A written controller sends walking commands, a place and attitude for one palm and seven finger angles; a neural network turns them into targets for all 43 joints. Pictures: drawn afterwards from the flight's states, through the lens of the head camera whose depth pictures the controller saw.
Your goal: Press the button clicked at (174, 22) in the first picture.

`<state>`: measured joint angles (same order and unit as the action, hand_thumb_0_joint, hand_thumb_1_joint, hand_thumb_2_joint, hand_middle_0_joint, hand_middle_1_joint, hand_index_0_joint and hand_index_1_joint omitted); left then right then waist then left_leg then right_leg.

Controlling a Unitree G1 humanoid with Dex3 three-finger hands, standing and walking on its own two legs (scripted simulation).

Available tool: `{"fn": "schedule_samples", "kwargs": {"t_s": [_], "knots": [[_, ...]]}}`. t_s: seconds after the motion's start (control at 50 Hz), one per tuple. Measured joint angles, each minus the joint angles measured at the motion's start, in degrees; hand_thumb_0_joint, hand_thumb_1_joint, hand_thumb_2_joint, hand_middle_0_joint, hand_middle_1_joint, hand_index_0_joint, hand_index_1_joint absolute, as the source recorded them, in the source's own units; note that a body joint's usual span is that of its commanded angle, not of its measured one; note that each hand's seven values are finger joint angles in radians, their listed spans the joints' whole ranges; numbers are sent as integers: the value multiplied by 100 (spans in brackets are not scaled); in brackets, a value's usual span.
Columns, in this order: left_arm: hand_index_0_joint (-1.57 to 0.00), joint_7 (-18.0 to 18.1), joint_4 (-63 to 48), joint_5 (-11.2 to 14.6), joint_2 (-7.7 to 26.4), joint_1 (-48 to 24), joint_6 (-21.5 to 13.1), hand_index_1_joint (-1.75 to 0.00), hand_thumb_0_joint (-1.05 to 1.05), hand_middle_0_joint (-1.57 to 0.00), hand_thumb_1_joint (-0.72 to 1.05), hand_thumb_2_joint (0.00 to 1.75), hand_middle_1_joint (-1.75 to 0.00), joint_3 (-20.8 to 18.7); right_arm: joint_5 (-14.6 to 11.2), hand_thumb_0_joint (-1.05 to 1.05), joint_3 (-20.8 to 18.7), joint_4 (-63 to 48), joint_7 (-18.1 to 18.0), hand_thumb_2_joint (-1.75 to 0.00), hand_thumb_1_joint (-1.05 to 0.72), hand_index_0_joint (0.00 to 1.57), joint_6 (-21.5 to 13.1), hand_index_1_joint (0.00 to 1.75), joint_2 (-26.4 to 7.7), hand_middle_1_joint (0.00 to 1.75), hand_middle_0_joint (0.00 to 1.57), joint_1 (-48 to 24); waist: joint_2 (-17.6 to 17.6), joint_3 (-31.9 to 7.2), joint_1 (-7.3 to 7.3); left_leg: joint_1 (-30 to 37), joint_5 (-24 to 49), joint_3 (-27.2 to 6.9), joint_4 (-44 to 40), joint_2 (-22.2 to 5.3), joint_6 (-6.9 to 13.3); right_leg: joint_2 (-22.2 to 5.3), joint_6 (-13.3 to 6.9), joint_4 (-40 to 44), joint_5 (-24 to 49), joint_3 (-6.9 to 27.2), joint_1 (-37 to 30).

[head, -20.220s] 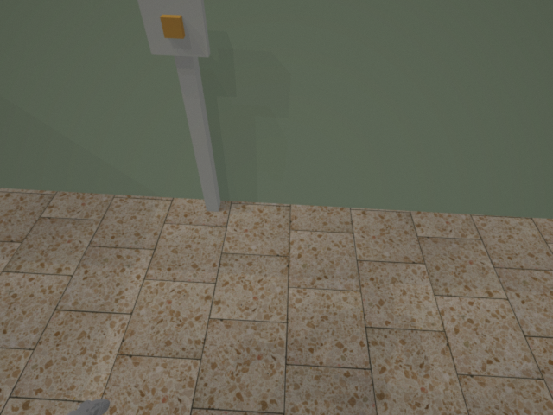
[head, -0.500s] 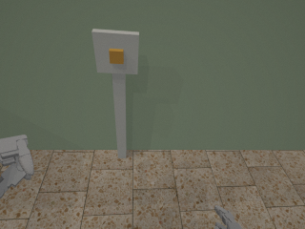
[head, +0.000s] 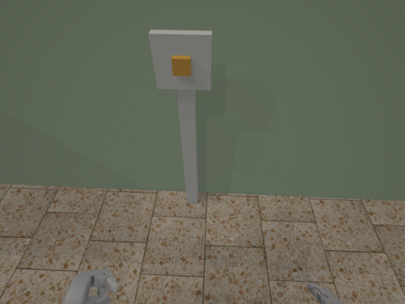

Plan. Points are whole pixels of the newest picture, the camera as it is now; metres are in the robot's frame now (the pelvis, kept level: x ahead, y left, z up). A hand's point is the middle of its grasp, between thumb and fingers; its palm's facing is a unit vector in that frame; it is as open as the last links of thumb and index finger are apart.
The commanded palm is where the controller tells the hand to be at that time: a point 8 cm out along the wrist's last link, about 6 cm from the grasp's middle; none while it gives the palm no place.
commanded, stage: let the arm hang, fingers relaxed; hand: left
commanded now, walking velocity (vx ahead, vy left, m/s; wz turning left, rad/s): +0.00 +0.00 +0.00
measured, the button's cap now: (181, 65) +0.75 +0.09 +0.11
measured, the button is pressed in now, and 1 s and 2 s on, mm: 0 0 0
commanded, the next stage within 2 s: stand and wait in 0.90 s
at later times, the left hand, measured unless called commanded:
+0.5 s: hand out of the picture -0.06 +0.17 -0.16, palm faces +0.03 -0.98 -0.20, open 6.6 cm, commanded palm none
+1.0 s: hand out of the picture -0.01 +0.16 -0.16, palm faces +0.03 -0.98 -0.19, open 7.3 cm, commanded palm none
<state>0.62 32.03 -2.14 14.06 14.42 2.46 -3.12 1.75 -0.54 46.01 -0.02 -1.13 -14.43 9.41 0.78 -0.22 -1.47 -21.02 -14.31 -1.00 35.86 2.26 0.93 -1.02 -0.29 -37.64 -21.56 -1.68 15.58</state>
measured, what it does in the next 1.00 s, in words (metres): stands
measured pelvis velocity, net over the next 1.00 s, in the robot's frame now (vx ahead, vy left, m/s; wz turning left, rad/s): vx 0.00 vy -0.01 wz -0.01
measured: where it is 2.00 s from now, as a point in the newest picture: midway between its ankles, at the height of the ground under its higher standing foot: outside the picture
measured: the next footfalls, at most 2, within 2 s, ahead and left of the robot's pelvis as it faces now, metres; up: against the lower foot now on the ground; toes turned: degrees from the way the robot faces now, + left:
none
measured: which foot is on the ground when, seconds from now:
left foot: down 0.00-1.00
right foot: down 0.00-1.00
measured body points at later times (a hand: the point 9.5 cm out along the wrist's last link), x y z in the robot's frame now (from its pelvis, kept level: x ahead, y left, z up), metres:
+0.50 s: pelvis -0.01 +0.00 +0.02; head +0.01 +0.00 +0.47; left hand -0.06 +0.23 -0.14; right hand -0.03 -0.22 -0.15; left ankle +0.05 +0.11 -0.72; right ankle -0.02 -0.11 -0.72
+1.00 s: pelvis +0.00 -0.01 +0.02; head +0.01 -0.01 +0.47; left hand -0.01 +0.21 -0.14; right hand -0.03 -0.21 -0.15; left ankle +0.05 +0.11 -0.72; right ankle -0.02 -0.11 -0.72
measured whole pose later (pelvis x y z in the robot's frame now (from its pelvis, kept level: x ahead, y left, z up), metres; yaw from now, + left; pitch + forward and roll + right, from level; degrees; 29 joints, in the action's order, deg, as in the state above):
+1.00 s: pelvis +0.00 -0.01 +0.02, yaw -1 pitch -2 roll +0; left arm 2.0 65.3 -0.6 7.2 16.5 0.0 -1.2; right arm 1.3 -0.9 64.6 -1.9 0.7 -6.5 17.8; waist 1.1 3.2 -0.6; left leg -14.0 -9.1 -1.2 25.4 0.4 0.2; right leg 0.9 -1.2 -25.5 -15.0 -1.6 8.2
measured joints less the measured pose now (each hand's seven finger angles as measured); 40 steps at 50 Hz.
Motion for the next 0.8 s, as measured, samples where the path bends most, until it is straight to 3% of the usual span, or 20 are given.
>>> {"fn": "schedule_samples", "kwargs": {"t_s": [0.06, 0.14, 0.3, 0.54, 0.8], "knots": [[-109, 57, 1217, 14, -274, 108, 45, -129, 1, -107, 91, 90, -129, 272, -4, 1, 79, 293, -5, -90, -91, 20, 100, 30, 258, 30, 20, 71, -167, 158, -5, 222, 95, -19, -238, -61, -34, 64, -42, 285, 127, -10, -233], [-95, 133, 2189, 109, -214, 246, 1, -115, 2, -93, 90, 90, -119, 192, -22, 1, 136, 788, -46, -90, -91, 20, 209, 30, 490, 30, 20, 281, -194, 324, 134, 390, 239, -110, -515, -161, -59, 178, -73, 792, 387, -88, -515], [-68, 62, 3232, 146, -270, 622, -91, -84, 1, -66, 91, 90, -85, 271, -64, 0, 3, 1521, -144, -90, -93, 20, 289, 30, 398, 30, 20, 553, -3, 472, 241, 604, 485, -96, -949, -153, -20, 170, -39, 1300, 685, -72, -752], [-30, 99, 3514, 163, -604, 462, -165, -42, 1, -29, 91, 90, -41, 302, -49, 0, 27, 1890, -162, -90, -91, 20, 269, 30, 656, 30, 20, 804, 43, 370, 150, 720, 570, -21, -1087, -121, 4, 126, -18, 1283, 709, -3, -776], [-21, 135, 3280, 141, -736, 134, -223, -31, 1, -20, 92, 90, -31, 219, -31, 0, -8, 1842, -174, -90, -91, 20, 198, 30, 906, 30, 20, 893, 25, 256, 67, 656, 551, 8, -1049, -147, -27, 147, -49, 1163, 660, 29, -661]]}}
